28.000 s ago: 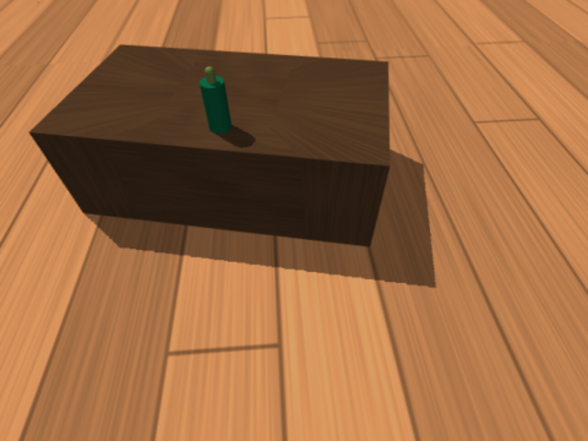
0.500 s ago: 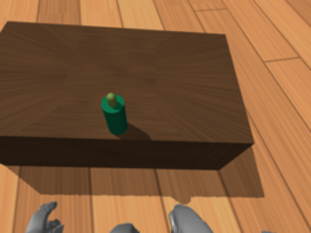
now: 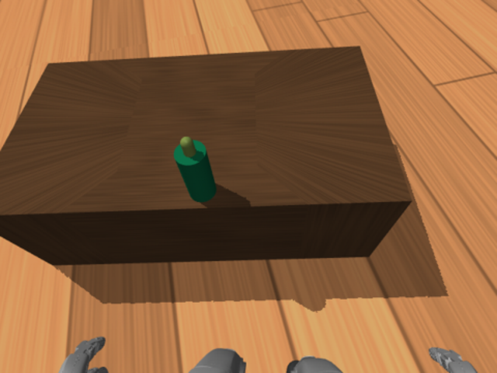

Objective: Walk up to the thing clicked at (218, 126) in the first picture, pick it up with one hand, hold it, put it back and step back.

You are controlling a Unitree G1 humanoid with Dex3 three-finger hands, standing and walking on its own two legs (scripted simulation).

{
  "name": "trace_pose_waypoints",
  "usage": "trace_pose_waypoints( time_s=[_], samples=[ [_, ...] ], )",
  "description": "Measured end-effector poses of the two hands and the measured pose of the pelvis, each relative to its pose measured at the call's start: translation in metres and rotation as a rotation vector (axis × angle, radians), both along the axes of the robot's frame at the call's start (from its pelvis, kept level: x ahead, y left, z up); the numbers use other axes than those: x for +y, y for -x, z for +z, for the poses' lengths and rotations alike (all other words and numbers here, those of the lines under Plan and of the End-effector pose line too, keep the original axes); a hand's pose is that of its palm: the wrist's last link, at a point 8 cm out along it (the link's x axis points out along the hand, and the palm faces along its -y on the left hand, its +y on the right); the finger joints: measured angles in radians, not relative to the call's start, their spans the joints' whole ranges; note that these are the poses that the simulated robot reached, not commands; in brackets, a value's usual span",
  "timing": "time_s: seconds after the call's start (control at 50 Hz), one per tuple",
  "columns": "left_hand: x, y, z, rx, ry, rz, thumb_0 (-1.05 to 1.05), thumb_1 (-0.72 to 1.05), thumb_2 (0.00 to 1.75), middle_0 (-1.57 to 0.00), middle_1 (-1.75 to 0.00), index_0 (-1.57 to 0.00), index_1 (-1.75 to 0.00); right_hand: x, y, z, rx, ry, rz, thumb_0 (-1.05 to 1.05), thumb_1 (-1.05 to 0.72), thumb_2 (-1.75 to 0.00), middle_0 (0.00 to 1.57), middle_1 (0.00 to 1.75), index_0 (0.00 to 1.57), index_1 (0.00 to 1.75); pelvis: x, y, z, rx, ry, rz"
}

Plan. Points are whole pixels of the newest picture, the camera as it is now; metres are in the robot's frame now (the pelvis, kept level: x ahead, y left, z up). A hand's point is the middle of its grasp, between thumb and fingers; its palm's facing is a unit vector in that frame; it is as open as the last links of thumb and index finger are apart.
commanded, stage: step back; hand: left
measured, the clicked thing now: (195, 167) +0.62 +0.18 -0.20
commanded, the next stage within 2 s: none
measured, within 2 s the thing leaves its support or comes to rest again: neither
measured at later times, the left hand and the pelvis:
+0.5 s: hand out of the picture -0.08 +0.29 -0.16, palm faces -0.01 -0.92 -0.39, open 7.4 cm; pelvis -0.15 +0.01 -0.01, yaw -2 degrees
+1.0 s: hand out of the picture -0.19 +0.26 -0.15, palm faces +0.04 -0.92 -0.38, open 7.4 cm; pelvis -0.32 -0.01 -0.01, yaw +4 degrees
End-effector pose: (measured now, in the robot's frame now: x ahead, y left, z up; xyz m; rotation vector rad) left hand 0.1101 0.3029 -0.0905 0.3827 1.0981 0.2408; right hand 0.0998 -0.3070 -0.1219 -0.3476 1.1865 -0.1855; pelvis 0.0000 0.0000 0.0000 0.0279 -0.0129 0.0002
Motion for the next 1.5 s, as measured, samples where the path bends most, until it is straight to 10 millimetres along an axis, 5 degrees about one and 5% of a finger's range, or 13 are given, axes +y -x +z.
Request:
trace_pose_waypoints(
  time_s=[0.16, 0.3, 0.42, 0.56, 0.68, 0.82, 0.9, 0.98, 1.14, 1.26, 1.38, 1.5],
  samples=[
    [0.021, 0.036, -0.020, -0.074, 0.029, 0.005, 0.01, 0.90, 0.90, -0.21, -0.30, -0.20, -0.30, 0.013, 0.053, -0.003, 0.037, 0.064, 0.046, 0.00, -0.90, -0.90, 0.21, 0.30, 0.20, 0.30, 0.018, 0.051, -0.016, -0.023, 0.019, 0.063],
    [0.031, 0.100, -0.028, 0.013, 0.072, 0.061, 0.01, 0.90, 0.90, -0.21, -0.30, -0.20, -0.30, 0.029, 0.101, 0.024, 0.029, 0.068, 0.051, 0.00, -0.90, -0.90, 0.21, 0.30, 0.20, 0.30, 0.024, 0.088, -0.002, -0.031, 0.054, 0.052],
    [0.035, 0.162, -0.030, 0.085, 0.055, 0.070, 0.01, 0.90, 0.90, -0.21, -0.30, -0.20, -0.30, 0.022, 0.113, 0.035, -0.040, 0.085, 0.052, 0.00, -0.90, -0.90, 0.21, 0.30, 0.20, 0.30, 0.017, 0.123, 0.001, -0.009, 0.055, 0.011],
    [0.016, 0.220, -0.038, 0.143, 0.014, 0.023, 0.01, 0.91, 0.90, -0.21, -0.30, -0.20, -0.30, -0.004, 0.140, 0.017, -0.142, 0.061, 0.038, 0.00, -0.90, -0.90, 0.21, 0.30, 0.20, 0.30, -0.002, 0.177, -0.017, -0.031, 0.037, -0.048],
    [-0.008, 0.265, -0.016, 0.111, 0.019, 0.026, 0.01, 0.90, 0.90, -0.21, -0.30, -0.20, -0.30, -0.016, 0.196, 0.007, -0.099, 0.018, -0.012, 0.00, -0.90, -0.90, 0.21, 0.30, 0.20, 0.30, -0.012, 0.214, -0.008, -0.041, 0.004, -0.036],
    [-0.001, 0.275, -0.004, 0.020, -0.017, 0.010, 0.01, 0.90, 0.90, -0.21, -0.30, -0.20, -0.30, -0.019, 0.276, 0.002, 0.011, 0.035, -0.006, 0.00, -0.90, -0.90, 0.21, 0.30, 0.20, 0.30, -0.010, 0.258, -0.006, -0.004, 0.008, 0.014],
    [0.011, 0.278, -0.016, -0.062, -0.010, 0.007, 0.01, 0.90, 0.90, -0.21, -0.30, -0.20, -0.30, -0.011, 0.318, -0.004, 0.074, 0.062, 0.024, 0.00, -0.90, -0.90, 0.21, 0.30, 0.20, 0.30, -0.005, 0.290, -0.017, -0.011, 0.018, 0.066],
    [0.007, 0.302, -0.025, -0.053, 0.025, 0.023, 0.01, 0.90, 0.90, -0.21, -0.30, -0.20, -0.30, 0.000, 0.355, 0.005, 0.097, 0.055, 0.032, 0.00, -0.90, -0.90, 0.21, 0.30, 0.20, 0.30, -0.005, 0.319, -0.012, -0.035, 0.007, 0.052],
    [-0.010, 0.381, -0.029, 0.043, 0.065, 0.029, 0.01, 0.90, 0.90, -0.21, -0.30, -0.20, -0.30, -0.018, 0.375, 0.028, -0.003, 0.089, 0.040, 0.01, -0.90, -0.90, 0.21, 0.30, 0.20, 0.30, -0.019, 0.369, -0.002, -0.005, 0.043, 0.019],
    [-0.028, 0.445, -0.039, 0.111, 0.028, 0.006, 0.01, 0.90, 0.90, -0.21, -0.30, -0.20, -0.30, -0.048, 0.385, 0.015, -0.118, 0.079, 0.044, 0.00, -0.90, -0.90, 0.21, 0.30, 0.20, 0.30, -0.040, 0.414, -0.018, -0.017, 0.036, -0.041],
    [-0.046, 0.507, -0.021, 0.131, 0.019, 0.050, 0.01, 0.90, 0.90, -0.21, -0.30, -0.20, -0.30, -0.059, 0.429, 0.008, -0.088, 0.032, 0.005, 0.00, -0.90, -0.90, 0.21, 0.30, 0.20, 0.30, -0.052, 0.439, -0.009, -0.031, 0.009, -0.033],
    [-0.037, 0.528, -0.010, 0.080, -0.005, 0.078, 0.01, 0.90, 0.90, -0.21, -0.30, -0.20, -0.30, -0.057, 0.476, -0.003, 0.009, 0.018, 0.025, 0.00, -0.90, -0.90, 0.21, 0.30, 0.20, 0.30, -0.050, 0.456, -0.008, -0.014, 0.017, 0.021]
  ],
)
